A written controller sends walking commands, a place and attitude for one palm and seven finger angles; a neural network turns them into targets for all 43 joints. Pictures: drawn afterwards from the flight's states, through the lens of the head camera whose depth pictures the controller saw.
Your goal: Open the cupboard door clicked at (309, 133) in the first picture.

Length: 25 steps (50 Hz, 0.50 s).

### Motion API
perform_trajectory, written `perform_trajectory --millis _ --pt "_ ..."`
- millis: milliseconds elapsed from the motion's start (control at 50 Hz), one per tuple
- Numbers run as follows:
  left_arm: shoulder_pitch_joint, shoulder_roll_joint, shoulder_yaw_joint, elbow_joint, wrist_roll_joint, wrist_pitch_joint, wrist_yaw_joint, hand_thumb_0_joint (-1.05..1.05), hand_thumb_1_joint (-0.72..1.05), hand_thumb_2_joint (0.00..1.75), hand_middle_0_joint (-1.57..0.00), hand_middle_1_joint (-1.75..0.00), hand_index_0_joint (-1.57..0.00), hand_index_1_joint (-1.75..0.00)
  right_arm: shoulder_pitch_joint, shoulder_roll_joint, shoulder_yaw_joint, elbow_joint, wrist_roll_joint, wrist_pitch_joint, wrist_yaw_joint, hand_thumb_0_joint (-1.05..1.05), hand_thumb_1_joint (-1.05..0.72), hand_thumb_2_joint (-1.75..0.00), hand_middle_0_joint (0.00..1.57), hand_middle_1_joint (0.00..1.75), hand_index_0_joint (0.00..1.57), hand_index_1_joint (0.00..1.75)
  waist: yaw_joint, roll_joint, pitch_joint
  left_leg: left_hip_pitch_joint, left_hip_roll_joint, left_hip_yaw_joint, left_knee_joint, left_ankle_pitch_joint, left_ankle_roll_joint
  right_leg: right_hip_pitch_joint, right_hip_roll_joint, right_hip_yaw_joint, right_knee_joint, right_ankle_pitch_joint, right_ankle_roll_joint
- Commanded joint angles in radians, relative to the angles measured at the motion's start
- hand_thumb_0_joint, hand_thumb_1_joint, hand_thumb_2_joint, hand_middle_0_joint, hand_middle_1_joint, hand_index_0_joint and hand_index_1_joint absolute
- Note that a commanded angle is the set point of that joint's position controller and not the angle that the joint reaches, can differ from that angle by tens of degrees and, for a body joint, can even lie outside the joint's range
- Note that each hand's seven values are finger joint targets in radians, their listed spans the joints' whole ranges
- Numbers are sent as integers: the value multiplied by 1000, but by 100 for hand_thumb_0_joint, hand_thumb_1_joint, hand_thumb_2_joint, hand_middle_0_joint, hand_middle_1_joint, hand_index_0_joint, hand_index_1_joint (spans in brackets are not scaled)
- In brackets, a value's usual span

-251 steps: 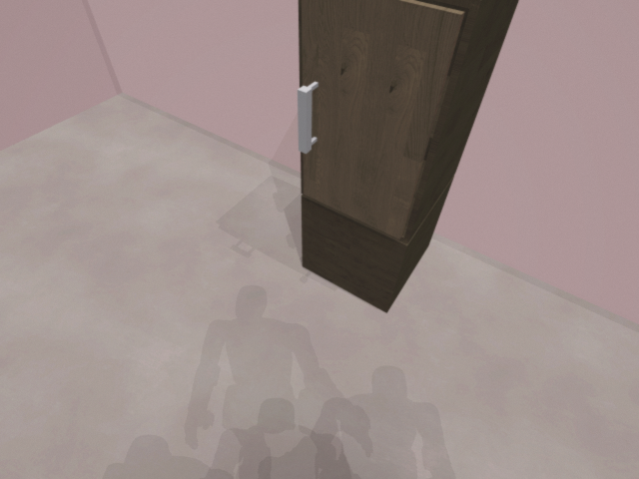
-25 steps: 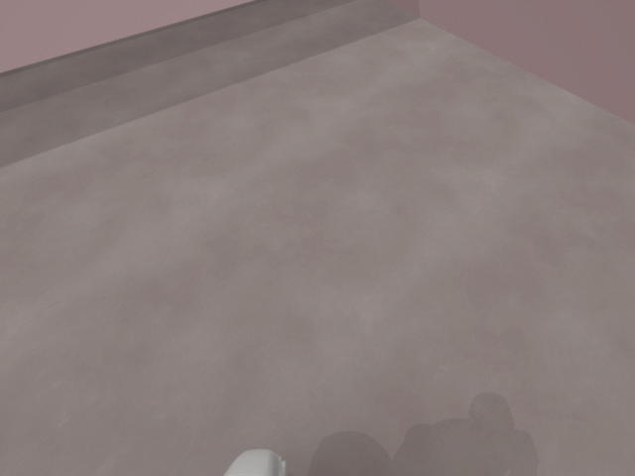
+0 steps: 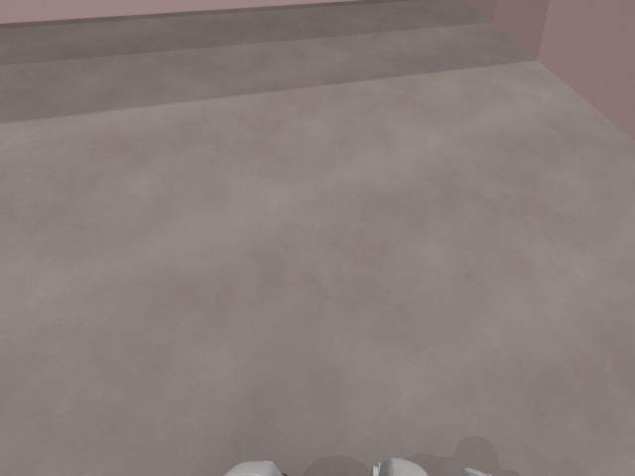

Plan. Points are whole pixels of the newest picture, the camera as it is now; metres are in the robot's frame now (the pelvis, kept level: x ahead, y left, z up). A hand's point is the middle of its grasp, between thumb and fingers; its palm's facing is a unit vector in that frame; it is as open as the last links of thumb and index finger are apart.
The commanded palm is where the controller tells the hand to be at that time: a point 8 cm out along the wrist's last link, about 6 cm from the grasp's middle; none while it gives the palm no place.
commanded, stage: turn to face it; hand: left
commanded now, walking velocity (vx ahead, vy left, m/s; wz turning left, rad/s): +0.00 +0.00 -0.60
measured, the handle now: out of the picture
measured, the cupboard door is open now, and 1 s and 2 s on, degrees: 0 0 0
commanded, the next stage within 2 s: none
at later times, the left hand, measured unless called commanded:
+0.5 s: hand (242, 413) +0.21 +0.13 -0.16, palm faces -0.22 -0.95 -0.22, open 7.4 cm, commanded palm none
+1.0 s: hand (246, 321) +0.36 +0.15 -0.15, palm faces -0.50 -0.84 -0.23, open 7.4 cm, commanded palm none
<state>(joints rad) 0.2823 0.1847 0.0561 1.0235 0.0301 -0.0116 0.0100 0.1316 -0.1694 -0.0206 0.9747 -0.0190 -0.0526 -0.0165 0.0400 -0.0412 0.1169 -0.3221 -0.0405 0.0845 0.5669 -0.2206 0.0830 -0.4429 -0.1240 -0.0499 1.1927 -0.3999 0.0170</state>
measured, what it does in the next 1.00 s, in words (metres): walks ahead, turning right: right foot, then left foot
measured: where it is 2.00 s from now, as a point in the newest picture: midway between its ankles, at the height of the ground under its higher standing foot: outside the picture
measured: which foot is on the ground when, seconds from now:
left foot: down 0.00-0.32, up 0.34-0.68, down 0.70-1.00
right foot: up 0.00-0.30, down 0.32-0.70, up 0.72-1.00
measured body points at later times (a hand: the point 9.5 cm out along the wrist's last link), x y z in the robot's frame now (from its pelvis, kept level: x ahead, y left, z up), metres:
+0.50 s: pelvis +0.11 -0.04 +0.01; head +0.17 -0.06 +0.45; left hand +0.23 +0.18 -0.14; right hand +0.11 -0.30 -0.15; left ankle +0.12 +0.09 -0.65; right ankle +0.10 -0.15 -0.73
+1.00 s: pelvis +0.15 +0.01 +0.02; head +0.20 +0.01 +0.46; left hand +0.38 +0.20 -0.13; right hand +0.09 -0.24 -0.11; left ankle +0.22 +0.10 -0.73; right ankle +0.05 -0.11 -0.66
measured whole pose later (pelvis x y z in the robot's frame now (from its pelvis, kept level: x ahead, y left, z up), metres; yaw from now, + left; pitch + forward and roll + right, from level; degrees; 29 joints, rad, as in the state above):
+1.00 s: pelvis +0.15 +0.01 +0.02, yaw -34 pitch +0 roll -2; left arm 0.17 0.29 0.10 0.88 0.03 0.10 -0.04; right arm 0.20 -0.19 -0.02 0.90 -0.02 0.01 -0.03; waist 0.01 -0.02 0.08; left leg -0.23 0.13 0.20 0.47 -0.24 0.00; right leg -0.45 -0.05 -0.03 1.01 -0.42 0.07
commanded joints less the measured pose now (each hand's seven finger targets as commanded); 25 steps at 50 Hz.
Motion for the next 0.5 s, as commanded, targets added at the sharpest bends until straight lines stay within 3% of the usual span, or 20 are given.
perform_trajectory --millis 0,40,100,120,160,200,220,260,280,300,320,340,360,420,460,480 --pt "151 6 0 -15 -2 16 1 0 90 90 -20 -30 -20 -30 90 -115 -23 -17 0 -7 -14 0 -90 -90 20 30 20 30 -2 119 -116 38 281 -160 -313 301 99 24 4 34 -116 87 8" --pt "99 6 1 -34 -3 28 1 0 90 90 -20 -30 -20 -30 105 -106 -27 -11 -1 -2 -14 0 -90 -90 20 30 20 30 -8 119 -80 28 279 -112 -332 292 84 22 16 37 -202 145 12" --pt "9 28 12 -80 -6 38 -9 0 90 90 -20 -30 -20 -30 108 -127 -31 -7 -3 7 -17 0 -90 -90 20 30 20 30 -18 143 -39 42 310 -78 -318 334 92 21 33 23 -312 177 18" --pt "-16 33 16 -91 -6 41 -11 0 90 90 -20 -30 -20 -30 112 -132 -34 -5 -4 12 -19 0 -90 -90 20 30 20 30 -26 128 -36 55 324 -76 -305 336 96 25 41 18 -339 166 16" --pt "-42 45 21 -114 -6 44 -16 0 90 90 -20 -30 -20 -30 107 -149 -41 -7 -5 20 -22 0 -90 -90 20 30 20 30 -29 165 -27 90 345 -60 -275 341 96 23 50 9 -379 149 12" --pt "-51 48 26 -129 -5 44 -20 0 90 90 -20 -30 -20 -30 103 -162 -49 -11 -8 28 -25 0 -90 -90 20 30 20 30 -33 166 -65 145 365 -50 -219 361 87 52 62 -5 -427 125 5" --pt "-48 49 27 -133 -5 42 -22 0 90 90 -20 -30 -20 -30 99 -172 -53 -12 -9 32 -26 0 -90 -90 20 30 20 30 -31 174 -76 167 366 -39 -181 371 75 72 72 -14 -462 115 1" --pt "6 68 33 -124 -3 31 -24 0 90 90 -20 -30 -20 -30 105 -174 -59 -13 -5 40 -24 0 -90 -90 20 30 20 30 -11 111 -101 167 341 -2 -46 375 28 179 94 -29 -604 201 -9" --pt "78 103 40 -107 0 19 -23 0 90 90 -20 -30 -20 -30 99 -170 -62 -21 1 40 -20 0 -90 -90 20 30 20 30 27 34 -151 134 279 49 108 311 -23 295 65 20 -726 394 -21" --pt "136 197 57 -93 11 2 -14 0 90 90 -20 -30 -20 -30 112 -120 -59 -42 13 37 -16 0 -90 -90 20 30 20 30 36 -198 -213 -73 137 126 369 -13 -94 472 -147 323 -784 805 -120" --pt "175 248 62 -82 -7 0 -5 0 90 90 -20 -30 -20 -30 89 -111 -49 -68 12 42 -19 0 -90 -90 20 30 20 30 47 -235 -225 -216 46 49 566 -446 -133 525 -289 468 -797 1125 -257" --pt "145 240 64 -94 -11 5 8 0 90 90 -20 -30 -20 -30 73 -115 -47 -73 13 51 -26 0 -90 -90 20 30 20 30 34 -155 -210 -264 87 -73 634 -415 -132 516 -289 444 -801 1044 -295" --pt "88 197 66 -111 -10 12 17 0 90 90 -20 -30 -20 -30 42 -108 -52 -75 9 56 -24 0 -90 -90 20 30 20 30 21 -125 -183 -302 113 -90 645 -348 -135 483 -231 420 -814 939 -272" --pt "-9 180 54 -141 -13 12 16 0 90 90 -20 -30 -20 -30 34 -109 -47 -73 5 64 -13 0 -90 -90 20 30 20 30 -20 -75 -210 -249 127 -101 594 -226 -156 406 -139 291 -809 809 -221" --pt "-40 183 54 -152 -7 14 13 0 90 90 -20 -30 -20 -30 47 -101 -47 -72 4 74 -7 0 -90 -90 20 30 20 30 -35 -65 -204 -200 115 -83 526 -173 -163 336 -101 262 -828 681 -201" --pt "-38 185 55 -155 -6 15 11 0 90 90 -20 -30 -20 -30 42 -102 -46 -76 3 76 -7 0 -90 -90 20 30 20 30 -31 -75 -196 -188 106 -78 483 -166 -166 313 -93 277 -837 635 -201"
